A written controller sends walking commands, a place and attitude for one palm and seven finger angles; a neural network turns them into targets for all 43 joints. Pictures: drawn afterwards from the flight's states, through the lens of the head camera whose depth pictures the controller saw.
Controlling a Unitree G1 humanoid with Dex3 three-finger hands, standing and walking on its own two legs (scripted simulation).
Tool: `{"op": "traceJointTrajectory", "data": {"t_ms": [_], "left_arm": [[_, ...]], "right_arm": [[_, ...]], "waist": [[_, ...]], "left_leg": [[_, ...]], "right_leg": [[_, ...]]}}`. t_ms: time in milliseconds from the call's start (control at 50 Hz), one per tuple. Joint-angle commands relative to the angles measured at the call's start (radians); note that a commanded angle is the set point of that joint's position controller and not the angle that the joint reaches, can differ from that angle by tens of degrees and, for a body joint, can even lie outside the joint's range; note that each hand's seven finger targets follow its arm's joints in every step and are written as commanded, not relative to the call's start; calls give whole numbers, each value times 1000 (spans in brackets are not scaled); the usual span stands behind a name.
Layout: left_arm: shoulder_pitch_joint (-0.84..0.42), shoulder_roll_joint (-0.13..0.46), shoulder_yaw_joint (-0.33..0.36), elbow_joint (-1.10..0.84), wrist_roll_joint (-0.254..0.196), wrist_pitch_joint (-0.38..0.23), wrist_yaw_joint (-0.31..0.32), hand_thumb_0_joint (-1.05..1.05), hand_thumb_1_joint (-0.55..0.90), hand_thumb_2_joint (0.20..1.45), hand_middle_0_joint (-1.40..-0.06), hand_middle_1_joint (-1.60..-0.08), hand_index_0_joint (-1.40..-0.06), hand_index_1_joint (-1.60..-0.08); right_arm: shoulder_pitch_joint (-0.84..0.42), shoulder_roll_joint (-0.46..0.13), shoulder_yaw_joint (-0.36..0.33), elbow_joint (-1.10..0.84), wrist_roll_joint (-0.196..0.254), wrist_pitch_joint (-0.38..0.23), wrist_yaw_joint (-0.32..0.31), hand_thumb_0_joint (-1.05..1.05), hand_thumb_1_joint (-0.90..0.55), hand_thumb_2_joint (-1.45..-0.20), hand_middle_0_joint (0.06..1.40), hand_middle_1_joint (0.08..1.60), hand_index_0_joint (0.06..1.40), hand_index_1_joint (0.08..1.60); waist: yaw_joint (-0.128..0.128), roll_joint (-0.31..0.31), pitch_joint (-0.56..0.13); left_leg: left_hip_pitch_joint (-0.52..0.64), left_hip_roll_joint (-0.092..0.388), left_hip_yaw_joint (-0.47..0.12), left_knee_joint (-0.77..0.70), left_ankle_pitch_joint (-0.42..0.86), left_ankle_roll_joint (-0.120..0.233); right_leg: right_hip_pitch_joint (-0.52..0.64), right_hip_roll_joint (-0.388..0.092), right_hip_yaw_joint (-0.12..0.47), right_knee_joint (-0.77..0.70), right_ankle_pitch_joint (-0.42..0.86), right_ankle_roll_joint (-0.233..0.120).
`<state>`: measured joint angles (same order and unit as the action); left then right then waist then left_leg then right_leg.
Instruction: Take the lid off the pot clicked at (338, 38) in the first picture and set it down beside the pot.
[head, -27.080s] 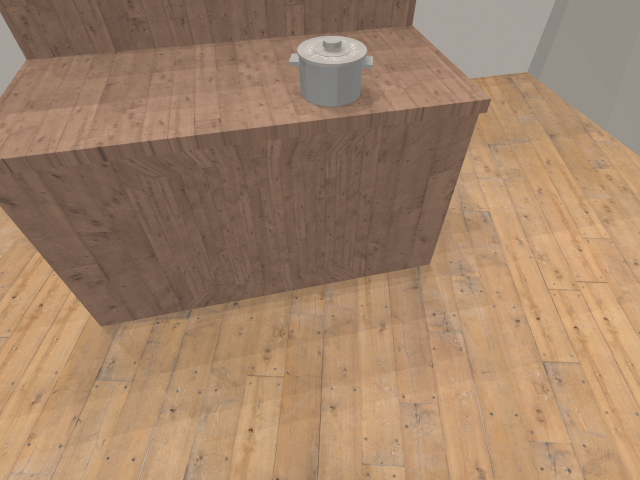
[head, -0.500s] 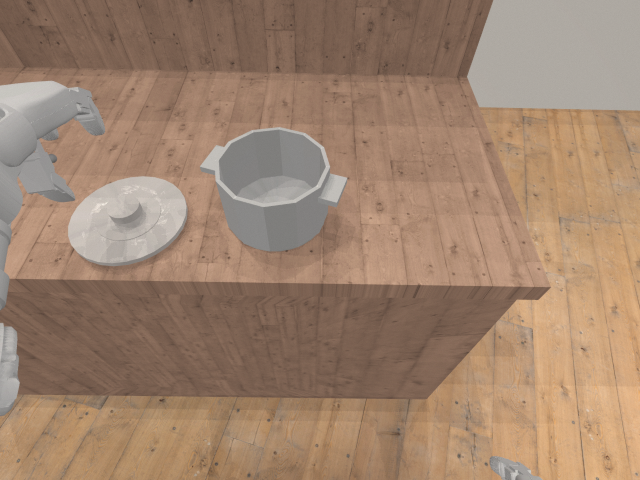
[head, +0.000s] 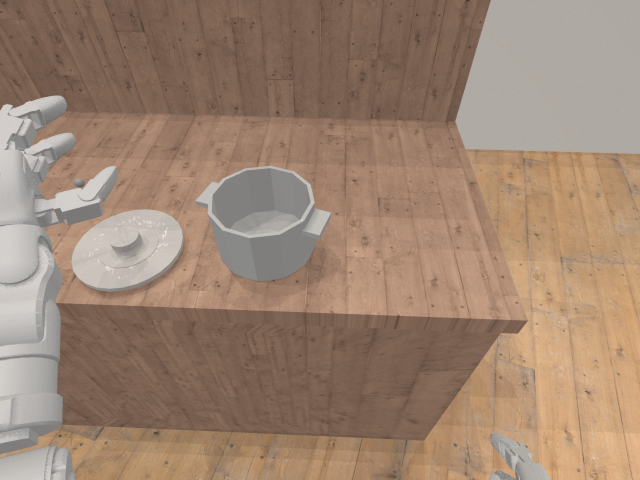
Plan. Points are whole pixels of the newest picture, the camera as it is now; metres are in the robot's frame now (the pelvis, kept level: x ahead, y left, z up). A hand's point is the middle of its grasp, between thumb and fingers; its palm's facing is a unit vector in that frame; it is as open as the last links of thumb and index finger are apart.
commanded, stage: draw the hand back to the body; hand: left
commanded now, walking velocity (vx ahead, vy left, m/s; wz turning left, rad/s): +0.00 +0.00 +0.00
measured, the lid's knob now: (125, 239) +0.46 +0.36 +0.00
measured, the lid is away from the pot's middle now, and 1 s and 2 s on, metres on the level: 0.23 0.23 0.23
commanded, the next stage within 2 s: step back with the hand held close in 1.26 s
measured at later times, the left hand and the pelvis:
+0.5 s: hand (59, 250) +0.27 +0.27 +0.20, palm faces +0.48 -0.85 -0.23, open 7.7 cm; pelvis -0.01 -0.01 +0.00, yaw +1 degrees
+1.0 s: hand (23, 344) +0.19 +0.26 +0.19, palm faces +0.42 -0.86 -0.30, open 7.4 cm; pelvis -0.02 +0.01 +0.00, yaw +1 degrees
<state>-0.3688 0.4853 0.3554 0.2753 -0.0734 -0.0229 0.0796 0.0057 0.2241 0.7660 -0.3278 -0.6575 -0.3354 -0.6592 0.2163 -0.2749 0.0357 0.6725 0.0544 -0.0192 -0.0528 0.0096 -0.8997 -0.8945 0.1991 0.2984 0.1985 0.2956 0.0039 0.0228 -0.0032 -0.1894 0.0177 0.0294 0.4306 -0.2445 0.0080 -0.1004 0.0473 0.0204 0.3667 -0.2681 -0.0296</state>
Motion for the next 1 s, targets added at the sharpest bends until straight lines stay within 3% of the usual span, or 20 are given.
{"op": "traceJointTrajectory", "data": {"t_ms": [0, 40, 80, 100, 120, 180, 220, 240, 300, 360, 380, 500, 560, 600, 620, 660, 700, 760, 900, 980], "left_arm": [[-298, 273, 88, -297, -8, -65, 11, 0, 451, 811, -283, -542, -283, -542], [-252, 253, 85, -269, -15, -60, 14, 0, 499, 821, -275, -516, -275, -516], [-218, 257, 98, -298, -19, -63, 12, 0, 546, 830, -266, -491, -266, -491], [-232, 280, 115, -366, -20, -76, 14, 0, 570, 835, -261, -478, -261, -478], [-235, 259, 99, -400, -20, -82, 14, 0, 593, 839, -257, -465, -257, -465], [-116, 242, 122, -362, -26, -73, 17, 0, 664, 853, -244, -427, -244, -427], [-100, 223, 109, -370, -32, -77, 12, 0, 711, 863, -235, -402, -235, -402], [-83, 216, 109, -388, -34, -79, 11, 0, 735, 867, -231, -389, -231, -389], [-87, 213, 110, -519, -35, -99, 11, 0, 806, 881, -218, -351, -218, -351], [13, 172, 108, -475, -41, -90, 14, 0, 876, 895, -204, -313, -204, -313], [34, 171, 113, -494, -41, -89, 13, 0, 900, 900, -200, -300, -200, -300], [128, 148, 111, -603, -46, -104, 10, 0, 900, 900, -200, -300, -200, -300], [169, 117, 88, -670, -43, -110, 8, 0, 900, 900, -200, -300, -200, -300], [244, 127, 111, -668, -43, -114, 11, 0, 900, 900, -200, -300, -200, -300], [245, 104, 88, -679, -42, -113, 9, 0, 900, 900, -200, -300, -200, -300], [292, 90, 83, -685, -45, -109, 6, 0, 900, 900, -200, -300, -200, -300], [298, 94, 79, -753, -43, -123, 6, 0, 900, 900, -200, -300, -200, -300], [391, 87, 91, -770, -43, -123, 9, 0, 900, 900, -200, -300, -200, -300], [524, 61, 74, -880, -36, -130, 6, 0, 900, 900, -200, -300, -200, -300], [621, 52, 79, -927, -33, -133, 6, 0, 900, 900, -200, -300, -200, -300]], "right_arm": [[-124, -122, -46, -145, -2, -57, -7, 0, -900, -900, 200, 300, 200, 300], [-128, -117, -44, -139, -2, -57, -11, 0, -900, -900, 200, 300, 200, 300], [-140, -117, -45, -142, -2, -59, -15, 0, -900, -900, 200, 300, 200, 300], [-148, -117, -47, -146, -3, -64, -13, 0, -900, -900, 200, 300, 200, 300], [-161, -110, -43, -149, -4, -68, -15, 0, -900, -900, 200, 300, 200, 300], [-159, -105, -45, -141, -8, -74, -15, 0, -900, -900, 200, 300, 200, 300], [-167, -103, -44, -141, -8, -72, -14, 0, -900, -900, 200, 300, 200, 300], [-172, -100, -44, -145, -9, -76, -16, 0, -900, -900, 200, 300, 200, 300], [-193, -91, -42, -153, -11, -90, -15, 0, -900, -900, 200, 300, 200, 300], [-191, -84, -41, -145, -17, -95, -17, 0, -900, -900, 200, 300, 200, 300], [-190, -84, -42, -147, -19, -95, -17, 0, -900, -900, 200, 300, 200, 300], [-211, -74, -43, -156, -25, -103, -18, 0, -900, -900, 200, 300, 200, 300], [-222, -65, -39, -161, -29, -112, -19, 0, -900, -900, 200, 300, 200, 300], [-215, -67, -43, -158, -33, -116, -17, 0, -900, -900, 200, 300, 200, 300], [-219, -67, -40, -158, -34, -114, -18, 0, -900, -900, 200, 300, 200, 300], [-223, -62, -40, -160, -34, -113, -18, 0, -900, -900, 200, 300, 200, 300], [-229, -61, -41, -166, -35, -121, -17, 0, -900, -900, 200, 300, 200, 300], [-227, -58, -40, -166, -42, -126, -19, 0, -900, -900, 200, 300, 200, 300], [-225, -54, -42, -174, -47, -136, -10, 0, -900, -900, 200, 300, 200, 300], [-222, -50, -41, -179, -54, -142, -11, 0, -900, -900, 200, 300, 200, 300]], "waist": [[10, 64, -261], [11, 17, -216], [19, -4, -231], [18, 38, -251], [20, 69, -254], [32, 16, -229], [25, -11, -182], [29, -9, -188], [29, 76, -217], [35, 4, -157], [39, -4, -171], [38, 15, -145], [43, 54, -142], [45, 23, -137], [45, 48, -125], [47, 30, -91], [42, 54, -91], [54, 31, -91], [49, 55, -61], [61, 52, -53]], "left_leg": [[184, -12, 25, 1, 368, 41], [160, -15, 26, -11, 314, 44], [161, -18, 29, -13, 310, 46], [178, -20, 29, -8, 309, 45], [190, -24, 30, -11, 318, 45], [179, -22, 32, -15, 320, 45], [164, -23, 32, -20, 278, 45], [173, -22, 32, -24, 280, 47], [217, -24, 33, -23, 292, 44], [198, -22, 31, -36, 282, 43], [199, -23, 29, -39, 286, 44], [221, -18, 24, -50, 264, 43], [235, -19, 21, -58, 269, 39], [232, -15, 18, -57, 278, 40], [226, -16, 16, -65, 266, 37], [218, -13, 15, -71, 244, 36], [228, -11, 11, -71, 222, 35], [222, -9, 4, -78, 225, 34], [217, -2, -4, -79, 212, 29], [201, -1, -13, -87, 186, 26]], "right_leg": [[14, -24, -16, -12, 480, 12], [3, -24, -19, -23, 448, 16], [21, -29, -13, -20, 475, 22], [29, -36, -8, -24, 483, 21], [27, -33, -9, -24, 478, 19], [31, -33, -10, -23, 498, 26], [10, -32, -10, -42, 447, 25], [15, -32, -11, -42, 444, 25], [19, -32, -6, -52, 428, 18], [0, -25, -15, -61, 412, 20], [15, -25, -16, -58, 415, 19], [1, -27, -19, -81, 357, 14], [1, -25, -19, -87, 344, 11], [7, -26, -25, -83, 351, 9], [1, -26, -24, -89, 328, 7], [-12, -24, -25, -99, 298, 9], [-17, -27, -23, -105, 266, 7], [-5, -25, -26, -107, 260, 5], [-17, -26, -29, -112, 230, 2], [-14, -25, -30, -117, 192, 1]]}}
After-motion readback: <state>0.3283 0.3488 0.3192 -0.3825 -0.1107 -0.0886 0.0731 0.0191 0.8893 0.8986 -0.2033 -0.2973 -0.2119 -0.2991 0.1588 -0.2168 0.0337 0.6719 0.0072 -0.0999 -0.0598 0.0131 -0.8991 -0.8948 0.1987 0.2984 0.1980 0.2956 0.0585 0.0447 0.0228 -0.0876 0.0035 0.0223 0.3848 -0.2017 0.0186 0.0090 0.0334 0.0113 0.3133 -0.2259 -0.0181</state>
